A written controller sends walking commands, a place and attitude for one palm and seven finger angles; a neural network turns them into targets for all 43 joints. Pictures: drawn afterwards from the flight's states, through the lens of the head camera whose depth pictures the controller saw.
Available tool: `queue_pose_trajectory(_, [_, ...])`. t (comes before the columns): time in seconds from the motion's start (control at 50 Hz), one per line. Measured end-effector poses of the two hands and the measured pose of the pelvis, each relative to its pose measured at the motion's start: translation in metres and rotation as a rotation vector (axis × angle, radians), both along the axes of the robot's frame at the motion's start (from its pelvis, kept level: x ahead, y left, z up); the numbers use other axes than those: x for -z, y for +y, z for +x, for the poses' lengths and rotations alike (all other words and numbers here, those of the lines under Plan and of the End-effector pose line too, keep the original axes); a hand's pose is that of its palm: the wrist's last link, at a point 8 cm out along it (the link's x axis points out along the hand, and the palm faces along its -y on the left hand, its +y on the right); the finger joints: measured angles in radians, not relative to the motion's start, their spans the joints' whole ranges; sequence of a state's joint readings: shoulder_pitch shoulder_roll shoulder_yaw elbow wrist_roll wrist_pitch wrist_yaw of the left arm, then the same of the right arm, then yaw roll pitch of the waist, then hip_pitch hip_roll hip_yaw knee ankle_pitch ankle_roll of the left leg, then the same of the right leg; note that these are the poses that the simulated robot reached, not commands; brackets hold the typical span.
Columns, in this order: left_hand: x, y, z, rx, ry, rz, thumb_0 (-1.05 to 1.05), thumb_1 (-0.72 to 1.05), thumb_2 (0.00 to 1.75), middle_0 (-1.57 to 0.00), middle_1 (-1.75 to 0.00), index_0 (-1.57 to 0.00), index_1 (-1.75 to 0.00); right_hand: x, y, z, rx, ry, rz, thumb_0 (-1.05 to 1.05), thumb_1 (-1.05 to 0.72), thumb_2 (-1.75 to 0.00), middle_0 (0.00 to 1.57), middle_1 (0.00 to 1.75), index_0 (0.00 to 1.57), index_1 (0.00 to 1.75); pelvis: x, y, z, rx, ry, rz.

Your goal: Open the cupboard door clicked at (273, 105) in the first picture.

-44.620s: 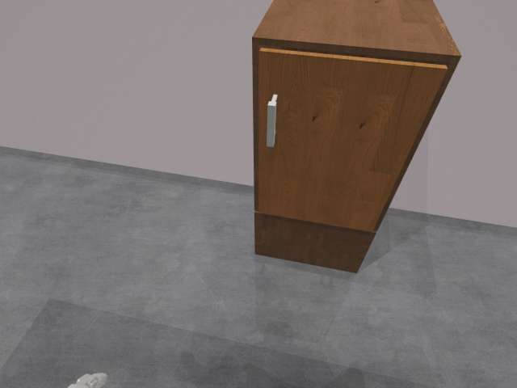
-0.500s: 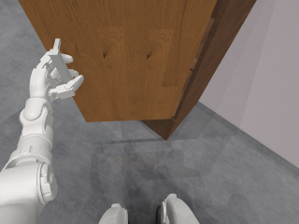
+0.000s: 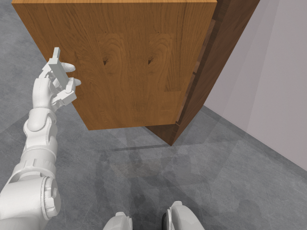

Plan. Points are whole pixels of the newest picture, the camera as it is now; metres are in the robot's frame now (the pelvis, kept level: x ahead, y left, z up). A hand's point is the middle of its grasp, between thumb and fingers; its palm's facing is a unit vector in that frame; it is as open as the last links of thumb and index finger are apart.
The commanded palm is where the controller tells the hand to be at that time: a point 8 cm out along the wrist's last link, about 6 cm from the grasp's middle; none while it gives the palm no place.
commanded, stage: pull the door open along its arc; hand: left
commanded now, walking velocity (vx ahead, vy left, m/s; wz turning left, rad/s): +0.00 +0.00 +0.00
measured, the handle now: (64, 73) +0.51 +0.22 +0.06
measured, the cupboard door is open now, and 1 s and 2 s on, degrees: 45 83 84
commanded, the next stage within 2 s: open thumb and fingers to let go in 0.74 s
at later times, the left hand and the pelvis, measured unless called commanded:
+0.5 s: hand (99, 153) +0.29 +0.11 +0.06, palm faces +0.28 -0.96 +0.05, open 6.0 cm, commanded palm +0.23 +0.19 +0.06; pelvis +0.01 -0.02 +0.01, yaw +1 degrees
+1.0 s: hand (121, 167) +0.26 +0.06 +0.05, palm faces +0.45 -0.89 -0.04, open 6.1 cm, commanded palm +0.21 +0.11 +0.06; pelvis +0.00 -0.06 +0.00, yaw +5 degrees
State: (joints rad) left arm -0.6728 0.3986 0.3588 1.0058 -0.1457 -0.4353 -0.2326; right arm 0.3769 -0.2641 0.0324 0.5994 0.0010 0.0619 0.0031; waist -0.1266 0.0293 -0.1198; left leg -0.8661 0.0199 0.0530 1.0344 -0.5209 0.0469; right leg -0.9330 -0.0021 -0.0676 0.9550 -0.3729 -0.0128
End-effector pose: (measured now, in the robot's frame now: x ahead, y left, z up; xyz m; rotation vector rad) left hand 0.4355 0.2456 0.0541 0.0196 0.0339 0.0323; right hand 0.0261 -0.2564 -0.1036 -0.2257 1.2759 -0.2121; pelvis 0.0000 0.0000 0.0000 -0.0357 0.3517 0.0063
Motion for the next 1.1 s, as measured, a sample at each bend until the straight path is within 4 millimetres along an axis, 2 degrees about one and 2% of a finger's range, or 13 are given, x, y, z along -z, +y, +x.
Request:
queue_pose_trajectory(0.1, [0.0, -0.004, -0.022, 0.013, 0.0, 0.002, 0.01, 0.75, 0.79, -0.34, -1.33, -0.35, -1.35, -0.006, -0.001, 0.01, 0.009, -0.038, 0.015, 0.01, -0.9, -0.9, 0.2, 0.3, 0.2, 0.3, -0.006, -0.002, 0.005, 0.011, -0.017, 0.006])
queue_pose_trajectory(0.18, [0.0, -0.011, -0.052, 0.036, -0.009, -0.006, 0.01, 0.74, 0.77, -0.34, -1.33, -0.35, -1.35, -0.013, -0.002, 0.029, -0.001, -0.101, 0.027, 0.01, -0.9, -0.9, 0.2, 0.3, 0.2, 0.3, -0.012, -0.004, 0.009, 0.014, -0.038, 0.011])
queue_pose_trajectory(0.26, [0.0, -0.025, -0.09, 0.053, -0.014, -0.022, 0.02, 0.73, 0.76, -0.34, -1.33, -0.36, -1.35, -0.022, -0.001, 0.059, -0.03, -0.202, 0.039, 0.01, -0.9, -0.9, 0.2, 0.3, 0.2, 0.3, -0.017, -0.005, 0.013, 0.015, -0.063, 0.014])
queue_pose_trajectory(0.38, [0.002, -0.06, -0.142, -0.129, -0.03, -0.1, 0.02, 0.7, 0.76, -0.35, -1.33, -0.37, -1.31, -0.03, 0.009, 0.117, -0.132, -0.355, 0.07, 0.01, -0.9, -0.9, 0.2, 0.3, 0.2, 0.3, -0.017, -0.008, 0.011, 0.005, -0.093, 0.026])
queue_pose_trajectory(0.48, [-0.001, -0.086, -0.174, -0.238, -0.02, -0.076, 0.02, 0.68, 0.75, -0.36, -1.3, -0.38, -1.32, -0.037, 0.024, 0.16, -0.206, -0.467, 0.114, 0.01, -0.9, -0.9, 0.2, 0.3, 0.2, 0.3, -0.014, -0.016, 0.01, 0.0, -0.113, 0.037])
queue_pose_trajectory(0.58, [-0.003, -0.109, -0.197, -0.338, 0.002, -0.052, 0.02, 0.66, 0.73, -0.37, -1.28, -0.39, -1.33, -0.041, 0.035, 0.182, -0.252, -0.522, 0.156, 0.01, -0.9, -0.9, 0.2, 0.3, 0.2, 0.3, -0.013, -0.027, 0.011, -0.014, -0.132, 0.044])
queue_pose_trajectory(0.7, [-0.005, -0.128, -0.212, -0.408, 0.019, -0.026, 0.02, 0.66, 0.74, -0.36, -1.27, -0.39, -1.34, -0.036, 0.033, 0.182, -0.267, -0.508, 0.171, 0.01, -0.9, -0.9, 0.2, 0.3, 0.2, 0.3, -0.013, -0.041, 0.013, -0.03, -0.145, 0.05])
queue_pose_trajectory(0.9, [-0.005, -0.151, -0.223, -0.443, 0.014, -0.013, 0.02, 0.72, 0.8, -0.33, -1.31, -0.37, -1.34, -0.015, -0.003, 0.159, -0.264, -0.448, 0.124, 0.01, -0.9, -0.9, 0.2, 0.3, 0.2, 0.3, -0.007, -0.056, 0.01, -0.06, -0.136, 0.061])
queue_pose_trajectory(1.0, [-0.003, -0.146, -0.219, -0.44, -0.008, 0.028, 0.01, 0.66, 0.79, -0.35, -1.32, -0.37, -1.33, -0.007, -0.017, 0.15, -0.248, -0.423, 0.099, 0.01, -0.9, -0.9, 0.2, 0.3, 0.2, 0.3, -0.004, -0.061, 0.004, -0.062, -0.129, 0.069])
queue_pose_trajectory(1.1, [-0.003, -0.139, -0.218, -0.423, 0.004, 0.009, 0.01, 0.48, 0.72, -0.36, -1.3, -0.37, -1.31, -0.01, -0.02, 0.144, -0.228, -0.434, 0.092, 0.02, -0.9, -0.9, 0.2, 0.3, 0.2, 0.3, -0.006, -0.061, -0.001, -0.062, -0.14, 0.068])
